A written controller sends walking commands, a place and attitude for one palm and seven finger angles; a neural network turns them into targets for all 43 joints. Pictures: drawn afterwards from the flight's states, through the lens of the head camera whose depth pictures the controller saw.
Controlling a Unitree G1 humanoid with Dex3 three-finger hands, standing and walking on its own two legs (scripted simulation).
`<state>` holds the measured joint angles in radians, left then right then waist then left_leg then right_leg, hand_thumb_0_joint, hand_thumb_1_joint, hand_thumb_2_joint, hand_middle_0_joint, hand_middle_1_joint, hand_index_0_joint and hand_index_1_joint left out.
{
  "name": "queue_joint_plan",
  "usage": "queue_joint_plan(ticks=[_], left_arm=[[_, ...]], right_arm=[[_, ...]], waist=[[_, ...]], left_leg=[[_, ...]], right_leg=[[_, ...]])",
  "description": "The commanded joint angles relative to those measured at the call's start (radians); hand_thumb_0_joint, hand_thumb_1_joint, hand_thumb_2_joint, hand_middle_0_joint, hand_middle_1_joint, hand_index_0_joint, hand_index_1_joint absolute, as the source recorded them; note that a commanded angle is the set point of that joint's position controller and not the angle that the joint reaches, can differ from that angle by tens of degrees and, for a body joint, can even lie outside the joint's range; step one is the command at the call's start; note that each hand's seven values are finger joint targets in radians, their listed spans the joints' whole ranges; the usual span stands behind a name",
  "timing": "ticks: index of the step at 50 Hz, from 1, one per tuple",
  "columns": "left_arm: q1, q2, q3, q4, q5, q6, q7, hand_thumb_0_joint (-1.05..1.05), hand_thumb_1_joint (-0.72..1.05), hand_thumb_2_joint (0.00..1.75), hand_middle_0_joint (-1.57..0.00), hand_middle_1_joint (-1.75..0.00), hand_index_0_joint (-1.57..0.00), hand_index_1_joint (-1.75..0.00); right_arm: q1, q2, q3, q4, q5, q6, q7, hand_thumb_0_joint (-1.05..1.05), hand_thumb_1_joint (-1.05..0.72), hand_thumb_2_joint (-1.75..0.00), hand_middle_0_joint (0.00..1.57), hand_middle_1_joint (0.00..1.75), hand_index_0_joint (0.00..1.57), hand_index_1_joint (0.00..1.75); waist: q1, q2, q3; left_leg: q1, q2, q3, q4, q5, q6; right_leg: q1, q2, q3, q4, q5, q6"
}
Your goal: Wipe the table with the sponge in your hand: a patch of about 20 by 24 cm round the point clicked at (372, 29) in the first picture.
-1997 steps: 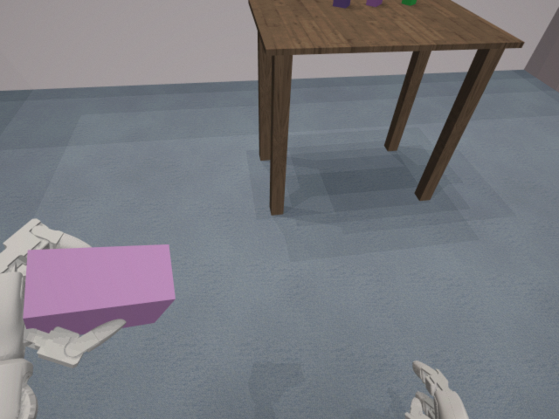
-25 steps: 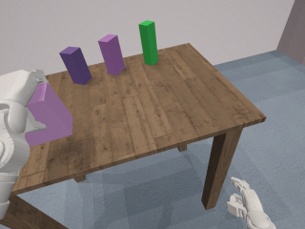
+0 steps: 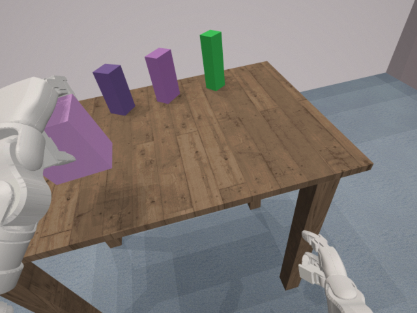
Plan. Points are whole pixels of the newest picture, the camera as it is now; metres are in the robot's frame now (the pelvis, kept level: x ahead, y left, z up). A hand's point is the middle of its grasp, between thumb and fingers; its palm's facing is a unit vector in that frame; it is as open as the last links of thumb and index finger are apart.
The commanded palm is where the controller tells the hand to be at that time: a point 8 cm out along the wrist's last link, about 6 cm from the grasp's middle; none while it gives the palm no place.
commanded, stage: bring the sponge back beside the body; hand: left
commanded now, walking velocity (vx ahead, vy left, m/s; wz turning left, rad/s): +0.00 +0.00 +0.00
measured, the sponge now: (71, 150) +0.29 +0.30 +0.20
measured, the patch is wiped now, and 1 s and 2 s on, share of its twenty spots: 1.00 1.00 1.00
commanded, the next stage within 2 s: step back with the hand held close in 1.60 s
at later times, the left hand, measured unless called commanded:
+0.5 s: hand (63, 153) +0.26 +0.28 +0.23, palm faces +0.20 -0.08 -0.98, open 10.4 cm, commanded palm +0.20 +0.29 +0.31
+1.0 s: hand (60, 180) +0.22 +0.26 +0.21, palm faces +0.24 -0.12 -0.97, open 10.4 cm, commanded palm +0.16 +0.27 +0.29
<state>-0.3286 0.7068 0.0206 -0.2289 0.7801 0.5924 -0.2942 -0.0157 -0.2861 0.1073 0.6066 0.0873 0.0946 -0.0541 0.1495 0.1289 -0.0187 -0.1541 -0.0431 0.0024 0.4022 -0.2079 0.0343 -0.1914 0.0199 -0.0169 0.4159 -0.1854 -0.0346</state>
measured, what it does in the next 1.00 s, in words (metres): stands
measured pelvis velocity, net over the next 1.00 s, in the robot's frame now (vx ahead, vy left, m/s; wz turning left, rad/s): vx -0.01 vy -0.01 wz -0.02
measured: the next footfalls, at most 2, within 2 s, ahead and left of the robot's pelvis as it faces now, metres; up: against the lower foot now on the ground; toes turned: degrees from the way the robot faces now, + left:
none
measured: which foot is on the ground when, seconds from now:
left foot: down 0.00-1.00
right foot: down 0.00-1.00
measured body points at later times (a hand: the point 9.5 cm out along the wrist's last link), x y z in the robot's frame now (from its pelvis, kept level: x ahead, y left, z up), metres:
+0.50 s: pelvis +0.00 -0.01 +0.00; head -0.01 -0.06 +0.44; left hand +0.25 +0.28 +0.28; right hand +0.27 -0.20 -0.07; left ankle +0.01 +0.10 -0.74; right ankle +0.03 -0.10 -0.74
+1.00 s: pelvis -0.01 -0.01 +0.00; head -0.03 -0.06 +0.44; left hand +0.20 +0.27 +0.27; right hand +0.27 -0.19 -0.06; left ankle +0.01 +0.10 -0.74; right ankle +0.03 -0.10 -0.74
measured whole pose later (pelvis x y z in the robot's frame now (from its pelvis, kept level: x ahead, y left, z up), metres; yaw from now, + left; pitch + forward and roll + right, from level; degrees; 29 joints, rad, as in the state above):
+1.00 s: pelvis -0.01 -0.01 +0.00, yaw -1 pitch -5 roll +0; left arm 0.05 0.68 0.05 -0.53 0.72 0.57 -0.21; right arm -0.02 -0.28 0.10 0.59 0.07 0.09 -0.06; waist 0.17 0.12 0.00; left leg -0.13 -0.02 0.02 0.44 -0.23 0.02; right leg -0.17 0.04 0.00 0.45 -0.20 -0.05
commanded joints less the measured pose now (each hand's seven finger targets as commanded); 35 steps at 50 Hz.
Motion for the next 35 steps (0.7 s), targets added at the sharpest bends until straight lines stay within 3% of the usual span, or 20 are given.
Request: queue_joint_plan(ticks=[1,3,4,7,8,9,12,13,17,18,19,22,23,24,27,28,29,32,33,35], left_arm=[[-0.349,0.281,0.137,-0.151,0.043,-0.017,0.034,0.0,0.1,1.3,-1.2,-1.6,-1.2,-1.6],[-0.359,0.338,0.187,-0.22,0.056,-0.02,0.047,0.0,0.1,1.3,-1.2,-1.6,-1.2,-1.6],[-0.4,0.361,0.197,-0.235,0.068,-0.022,0.056,0.0,0.1,1.3,-1.2,-1.6,-1.2,-1.6],[-0.371,0.361,0.202,-0.178,0.069,-0.03,0.063,0.0,0.1,1.3,-1.2,-1.6,-1.2,-1.6],[-0.373,0.363,0.207,-0.236,0.065,-0.032,0.069,0.0,0.1,1.3,-1.2,-1.6,-1.2,-1.6],[-0.38,0.364,0.208,-0.243,0.07,-0.032,0.074,0.0,0.1,1.3,-1.2,-1.6,-1.2,-1.6],[-0.244,0.309,0.197,-0.206,0.036,-0.026,0.062,0.0,0.1,1.3,-1.2,-1.6,-1.2,-1.6],[-0.21,0.3,0.204,-0.241,0.024,-0.025,0.061,0.0,0.1,1.3,-1.2,-1.6,-1.2,-1.6],[-0.133,0.265,0.181,-0.215,0.003,-0.024,0.05,0.0,0.1,1.3,-1.2,-1.6,-1.2,-1.6],[-0.112,0.268,0.194,-0.229,0.002,-0.02,0.054,0.0,0.1,1.3,-1.2,-1.6,-1.2,-1.6],[-0.144,0.281,0.195,-0.27,0.011,-0.025,0.058,0.0,0.1,1.3,-1.2,-1.6,-1.2,-1.6],[-0.1,0.3,0.22,-0.307,0.003,-0.034,0.065,0.0,0.1,1.3,-1.2,-1.6,-1.2,-1.6],[-0.095,0.326,0.246,-0.349,0.009,-0.032,0.074,0.0,0.1,1.3,-1.2,-1.6,-1.2,-1.6],[-0.127,0.333,0.244,-0.371,0.018,-0.036,0.081,0.0,0.1,1.3,-1.2,-1.6,-1.2,-1.6],[-0.091,0.332,0.255,-0.374,0.011,-0.045,0.098,0.0,0.1,1.3,-1.2,-1.6,-1.2,-1.6],[-0.079,0.335,0.27,-0.403,0.01,-0.041,0.105,0.0,0.1,1.3,-1.2,-1.6,-1.2,-1.6],[-0.095,0.345,0.272,-0.399,0.015,-0.041,0.114,0.0,0.1,1.3,-1.2,-1.6,-1.2,-1.6],[-0.049,0.28,0.229,-0.331,-0.005,-0.038,0.115,0.0,0.1,1.3,-1.2,-1.6,-1.2,-1.6],[-0.04,0.269,0.23,-0.353,-0.005,-0.032,0.114,0.0,0.1,1.3,-1.2,-1.6,-1.2,-1.6],[-0.017,0.248,0.213,-0.342,-0.014,-0.031,0.116,0.0,0.1,1.3,-1.2,-1.6,-1.2,-1.6]], right_arm=[[-0.229,-0.097,-0.045,-0.181,-0.009,-0.053,-0.013,0.0,-0.9,-0.9,0.2,0.3,0.2,0.3],[-0.258,-0.098,-0.046,-0.194,-0.006,-0.063,-0.014,0.0,-0.9,-0.9,0.2,0.3,0.2,0.3],[-0.23,-0.096,-0.047,-0.196,-0.017,-0.067,-0.018,0.0,-0.9,-0.9,0.2,0.3,0.2,0.3],[-0.223,-0.098,-0.054,-0.17,-0.017,-0.058,-0.019,0.0,-0.9,-0.9,0.2,0.3,0.2,0.3],[-0.262,-0.098,-0.051,-0.189,-0.007,-0.069,-0.014,0.0,-0.9,-0.9,0.2,0.3,0.2,0.3],[-0.228,-0.092,-0.052,-0.187,-0.021,-0.074,-0.015,0.0,-0.9,-0.9,0.2,0.3,0.2,0.3],[-0.226,-0.091,-0.057,-0.176,-0.017,-0.06,-0.008,0.0,-0.9,-0.9,0.2,0.3,0.2,0.3],[-0.263,-0.092,-0.057,-0.191,-0.002,-0.067,-0.004,0.0,-0.9,-0.9,0.2,0.3,0.2,0.3],[-0.228,-0.095,-0.056,-0.189,-0.01,-0.053,-0.008,0.0,-0.9,-0.9,0.2,0.3,0.2,0.3],[-0.262,-0.095,-0.055,-0.197,-0.001,-0.062,-0.007,0.0,-0.9,-0.9,0.2,0.3,0.2,0.3],[-0.23,-0.096,-0.053,-0.201,-0.011,-0.059,-0.008,0.0,-0.9,-0.9,0.2,0.3,0.2,0.3],[-0.235,-0.091,-0.056,-0.203,-0.016,-0.055,-0.013,0.0,-0.9,-0.9,0.2,0.3,0.2,0.3],[-0.271,-0.092,-0.056,-0.208,-0.01,-0.066,-0.01,0.0,-0.9,-0.9,0.2,0.3,0.2,0.3],[-0.237,-0.089,-0.052,-0.21,-0.021,-0.064,-0.012,0.0,-0.9,-0.9,0.2,0.3,0.2,0.3],[-0.238,-0.084,-0.057,-0.196,-0.024,-0.06,-0.011,0.0,-0.9,-0.9,0.2,0.3,0.2,0.3],[-0.277,-0.084,-0.057,-0.205,-0.014,-0.072,-0.01,0.0,-0.9,-0.9,0.2,0.3,0.2,0.3],[-0.236,-0.084,-0.055,-0.197,-0.026,-0.067,-0.01,0.0,-0.9,-0.9,0.2,0.3,0.2,0.3],[-0.238,-0.082,-0.057,-0.184,-0.019,-0.057,-0.012,0.0,-0.9,-0.9,0.2,0.3,0.2,0.3],[-0.28,-0.079,-0.054,-0.195,-0.008,-0.068,-0.011,0.0,-0.9,-0.9,0.2,0.3,0.2,0.3],[-0.242,-0.08,-0.056,-0.189,-0.016,-0.062,-0.012,0.0,-0.9,-0.9,0.2,0.3,0.2,0.3]], waist=[[-0.005,-0.083,-0.222],[0.003,-0.024,-0.262],[0.018,-0.042,-0.311],[0.012,-0.044,-0.257],[0.01,0.023,-0.282],[0.027,-0.016,-0.323],[0.02,-0.049,-0.248],[0.012,-0.01,-0.253],[0.01,-0.099,-0.182],[0.005,-0.07,-0.182],[0.016,-0.087,-0.24],[0.02,-0.081,-0.238],[0.019,-0.041,-0.251],[0.028,-0.049,-0.28],[0.026,-0.045,-0.238],[0.023,-0.012,-0.244],[0.031,-0.03,-0.261],[0.017,-0.07,-0.171],[0.012,-0.038,-0.172],[0.014,-0.065,-0.178]], left_leg=[[0.009,0.018,-0.061,-0.049,0.177,-0.007],[0.027,0.017,-0.072,-0.044,0.171,-0.004],[0.019,0.006,-0.065,-0.028,0.21,-0.003],[0.019,0.008,-0.063,-0.035,0.191,-0.007],[0.036,0.009,-0.079,-0.035,0.189,-0.008],[0.021,0.004,-0.068,-0.02,0.224,-0.007],[0.01,0.01,-0.059,-0.022,0.218,-0.01],[0.027,0.013,-0.072,-0.022,0.211,-0.009],[-0.006,0.019,-0.058,-0.021,0.176,-0.007],[0.001,0.021,-0.068,-0.017,0.166,-0.007],[0.002,0.016,-0.062,-0.007,0.199,-0.006],[0.01,0.009,-0.055,-0.005,0.203,-0.003],[0.021,0.011,-0.071,0.0,0.202,-0.004],[0.015,0.005,-0.061,0.008,0.229,-0.003],[0.021,0.004,-0.056,0.003,0.22,-0.006],[0.035,0.008,-0.071,0.008,0.213,-0.007],[0.025,0.006,-0.063,0.009,0.232,-0.008],[0.015,0.013,-0.056,-0.013,0.173,-0.011],[0.029,0.017,-0.067,-0.012,0.158,-0.012],[0.023,0.015,-0.058,-0.008,0.182,-0.01]], right_leg=[[0.118,-0.011,0.056,-0.05,0.079,-0.036],[0.126,0.003,0.109,-0.047,0.06,-0.049],[0.17,-0.02,0.085,-0.02,0.093,-0.048],[0.142,-0.01,0.087,-0.041,0.071,-0.047],[0.143,0.003,0.129,-0.041,0.063,-0.06],[0.184,-0.021,0.097,-0.015,0.105,-0.055],[0.152,-0.016,0.086,-0.031,0.126,-0.044],[0.137,0.001,0.129,-0.039,0.11,-0.052],[0.106,-0.014,0.08,-0.043,0.092,-0.031],[0.089,-0.001,0.124,-0.05,0.072,-0.04],[0.131,-0.02,0.09,-0.024,0.106,-0.036],[0.135,-0.016,0.088,-0.025,0.12,-0.032],[0.128,-0.001,0.143,-0.029,0.109,-0.044],[0.156,-0.02,0.106,-0.009,0.133,-0.04],[0.134,-0.01,0.106,-0.025,0.123,-0.039],[0.127,0.003,0.159,-0.033,0.11,-0.052],[0.15,-0.014,0.119,-0.016,0.124,-0.046],[0.097,-0.003,0.102,-0.051,0.062,-0.035],[0.082,0.009,0.153,-0.063,0.036,-0.047],[0.101,-0.004,0.109,-0.05,0.076,-0.037]])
